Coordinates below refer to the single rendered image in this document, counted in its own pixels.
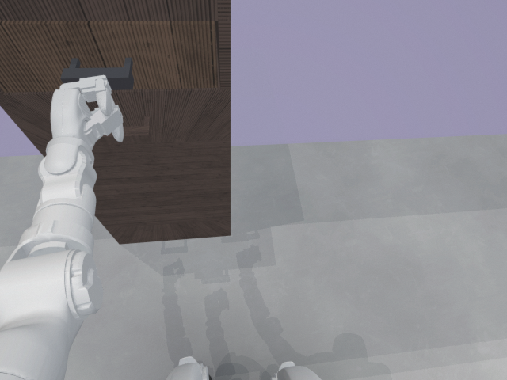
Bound drawer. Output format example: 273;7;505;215
0;21;218;93

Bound cabinet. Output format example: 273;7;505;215
0;0;231;244

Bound robot left forearm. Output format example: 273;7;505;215
0;136;97;271

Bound handle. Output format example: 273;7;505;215
97;126;152;146
60;58;134;91

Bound left robot upper arm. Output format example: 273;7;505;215
0;249;103;380

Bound robot shin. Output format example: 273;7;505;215
277;362;295;373
178;356;199;366

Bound left robot shin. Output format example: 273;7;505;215
178;356;199;366

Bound right robot shin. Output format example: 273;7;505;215
277;362;295;373

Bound left robot hand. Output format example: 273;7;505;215
51;75;124;150

